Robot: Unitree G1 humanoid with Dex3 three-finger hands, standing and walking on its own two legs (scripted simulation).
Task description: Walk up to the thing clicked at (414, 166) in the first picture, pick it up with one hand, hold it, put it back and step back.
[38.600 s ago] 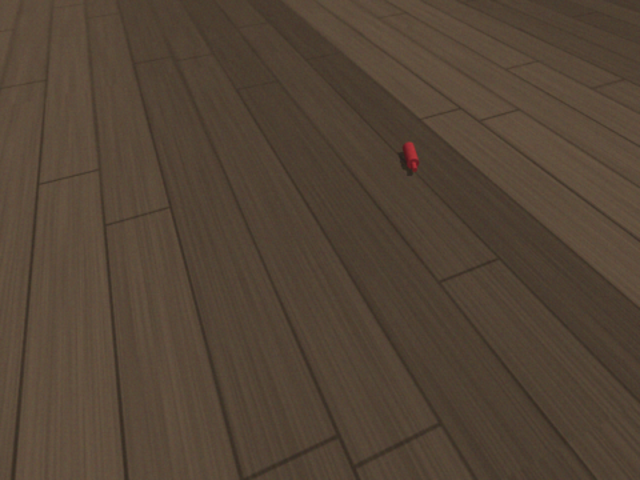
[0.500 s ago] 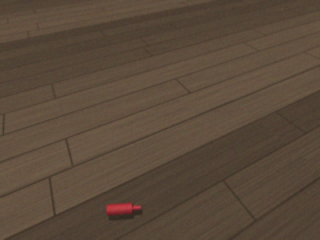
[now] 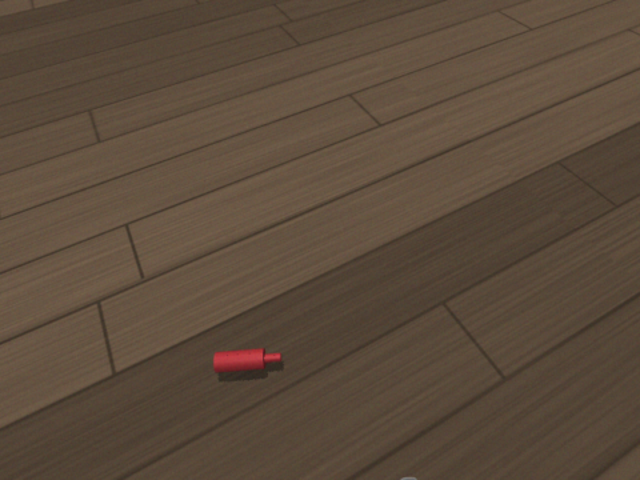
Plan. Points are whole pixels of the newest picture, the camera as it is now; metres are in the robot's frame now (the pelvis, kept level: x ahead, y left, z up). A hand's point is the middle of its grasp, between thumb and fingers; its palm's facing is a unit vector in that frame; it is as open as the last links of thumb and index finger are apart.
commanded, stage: step back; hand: left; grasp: from above
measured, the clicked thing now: (248, 359) +0.54 +0.27 -0.73
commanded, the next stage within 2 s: none
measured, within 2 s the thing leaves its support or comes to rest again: neither
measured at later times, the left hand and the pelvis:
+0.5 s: hand out of the picture +0.04 +0.30 -0.16, palm faces -0.09 -0.95 -0.31, open 7.4 cm; pelvis -0.08 +0.06 +0.01, yaw -2 degrees
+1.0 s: hand out of the picture -0.02 +0.32 -0.14, palm faces -0.02 -0.94 -0.35, open 7.4 cm; pelvis -0.19 +0.07 -0.01, yaw +1 degrees
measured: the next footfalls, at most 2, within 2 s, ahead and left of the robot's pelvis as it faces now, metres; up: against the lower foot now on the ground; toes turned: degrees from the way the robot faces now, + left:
left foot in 0.20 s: -0.05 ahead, +0.12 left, +0.00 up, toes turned +0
right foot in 0.58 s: -0.04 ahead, -0.04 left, +0.00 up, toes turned +1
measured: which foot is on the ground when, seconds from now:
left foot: up 0.00-0.18, down 0.20-0.66, up 0.68-0.96, down 0.98-1.00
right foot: down 0.00-0.22, up 0.24-0.56, down 0.58-1.00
